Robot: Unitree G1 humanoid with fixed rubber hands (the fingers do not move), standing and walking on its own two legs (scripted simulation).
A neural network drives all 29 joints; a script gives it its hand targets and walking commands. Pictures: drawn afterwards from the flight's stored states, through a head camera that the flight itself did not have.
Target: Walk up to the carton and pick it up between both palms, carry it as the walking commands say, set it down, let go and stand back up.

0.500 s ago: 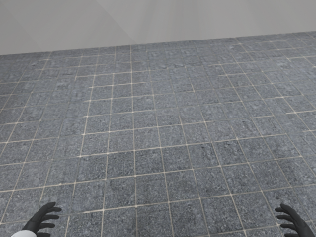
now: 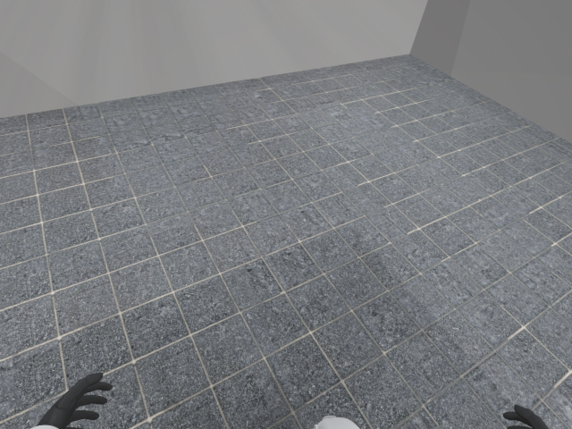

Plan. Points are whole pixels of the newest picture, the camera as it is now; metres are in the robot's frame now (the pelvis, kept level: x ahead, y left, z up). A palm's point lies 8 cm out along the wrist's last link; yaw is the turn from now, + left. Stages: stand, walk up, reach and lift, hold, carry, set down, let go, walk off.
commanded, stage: walk up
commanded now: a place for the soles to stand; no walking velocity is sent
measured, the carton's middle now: out of the picture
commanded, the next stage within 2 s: none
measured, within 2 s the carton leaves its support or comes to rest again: neither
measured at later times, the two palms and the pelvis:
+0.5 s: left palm (202, 323) +0.29 +0.14 -0.04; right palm out of the picture -0.05 -0.44 -0.07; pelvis +0.00 -0.09 -0.01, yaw -27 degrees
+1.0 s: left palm (413, 282) +0.38 -0.21 -0.03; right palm out of the picture -0.27 -0.49 -0.07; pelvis +0.00 -0.22 -0.02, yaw -56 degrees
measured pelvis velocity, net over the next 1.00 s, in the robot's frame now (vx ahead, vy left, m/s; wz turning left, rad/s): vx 0.00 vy -0.22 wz -0.98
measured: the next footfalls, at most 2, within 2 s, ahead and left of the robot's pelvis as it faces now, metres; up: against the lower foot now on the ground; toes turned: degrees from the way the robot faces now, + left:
right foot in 0.28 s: +0.03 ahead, -0.25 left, +0.00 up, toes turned -20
left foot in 0.52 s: +0.15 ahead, -0.06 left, +0.00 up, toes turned -22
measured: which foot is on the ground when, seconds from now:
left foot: down 0.00-0.28, up 0.30-0.50, down 0.52-0.92, up 0.94-1.00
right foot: up 0.00-0.26, down 0.28-0.52, up 0.54-0.90, down 0.92-1.00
